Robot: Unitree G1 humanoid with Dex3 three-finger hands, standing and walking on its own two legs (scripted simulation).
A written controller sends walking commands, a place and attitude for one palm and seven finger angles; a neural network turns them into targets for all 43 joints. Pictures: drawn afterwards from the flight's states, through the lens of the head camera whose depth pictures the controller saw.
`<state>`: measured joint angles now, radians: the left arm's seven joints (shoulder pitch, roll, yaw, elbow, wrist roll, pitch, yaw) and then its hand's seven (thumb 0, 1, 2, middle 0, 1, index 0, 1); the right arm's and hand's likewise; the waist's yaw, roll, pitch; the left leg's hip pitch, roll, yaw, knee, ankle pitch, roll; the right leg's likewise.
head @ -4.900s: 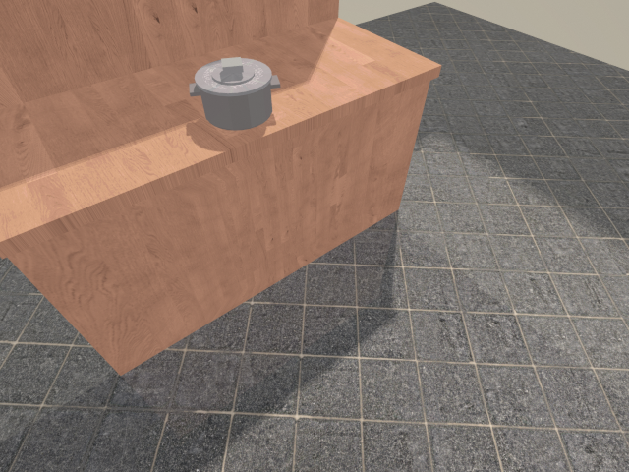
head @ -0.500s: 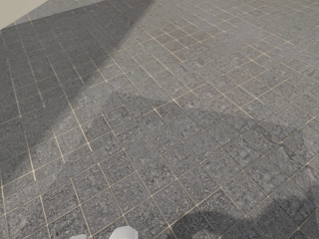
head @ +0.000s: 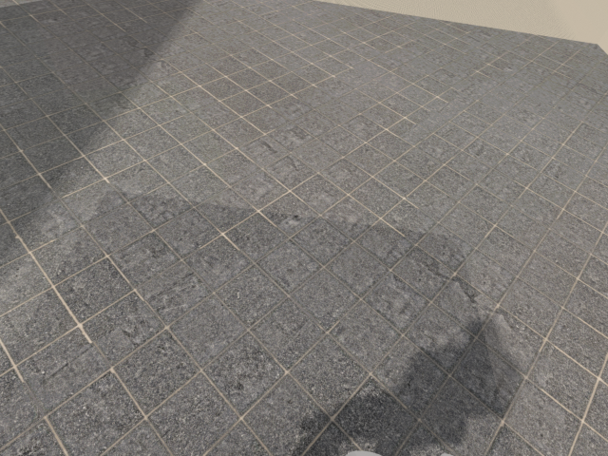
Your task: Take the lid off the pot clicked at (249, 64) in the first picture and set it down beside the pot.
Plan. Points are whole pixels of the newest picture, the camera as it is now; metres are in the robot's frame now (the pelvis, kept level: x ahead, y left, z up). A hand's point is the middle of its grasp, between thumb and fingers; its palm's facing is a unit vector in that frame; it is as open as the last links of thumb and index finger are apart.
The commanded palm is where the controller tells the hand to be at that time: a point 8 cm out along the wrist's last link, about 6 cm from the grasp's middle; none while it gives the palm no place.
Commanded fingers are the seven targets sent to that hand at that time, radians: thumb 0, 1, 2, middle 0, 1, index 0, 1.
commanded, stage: walk to a spot facing it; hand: left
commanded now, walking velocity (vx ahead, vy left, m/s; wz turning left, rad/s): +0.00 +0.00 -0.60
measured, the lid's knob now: out of the picture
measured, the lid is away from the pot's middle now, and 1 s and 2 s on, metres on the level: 0.00 0.00 0.00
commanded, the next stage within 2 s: turn to face it in 0.26 s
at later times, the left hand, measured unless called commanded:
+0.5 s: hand (248, 371) +0.27 +0.11 -0.16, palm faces -0.29 -0.92 -0.26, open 7.4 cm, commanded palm none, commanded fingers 0.00 0.90 0.90 -0.20 -0.30 -0.20 -0.30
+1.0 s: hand (213, 363) +0.28 +0.17 -0.18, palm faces -0.47 -0.86 -0.21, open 7.4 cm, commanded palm none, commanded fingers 0.00 0.90 0.90 -0.20 -0.30 -0.20 -0.30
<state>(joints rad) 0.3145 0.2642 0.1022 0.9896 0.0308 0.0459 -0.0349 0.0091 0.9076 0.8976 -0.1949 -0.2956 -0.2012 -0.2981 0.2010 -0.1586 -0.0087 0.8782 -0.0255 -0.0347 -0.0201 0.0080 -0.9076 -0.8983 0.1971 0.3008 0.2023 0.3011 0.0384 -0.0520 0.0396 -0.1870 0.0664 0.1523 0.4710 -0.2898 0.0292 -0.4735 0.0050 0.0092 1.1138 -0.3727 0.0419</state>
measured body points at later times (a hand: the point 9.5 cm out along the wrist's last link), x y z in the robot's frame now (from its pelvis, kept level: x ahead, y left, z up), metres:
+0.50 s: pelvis +0.08 -0.04 -0.02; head +0.13 -0.07 +0.43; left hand +0.28 +0.15 -0.14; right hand +0.01 -0.28 -0.18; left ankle +0.05 +0.12 -0.65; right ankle +0.09 -0.12 -0.74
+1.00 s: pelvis +0.12 +0.01 +0.00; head +0.17 +0.03 +0.44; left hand +0.31 +0.21 -0.17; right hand +0.10 -0.26 -0.12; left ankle +0.17 +0.10 -0.74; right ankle +0.04 -0.09 -0.66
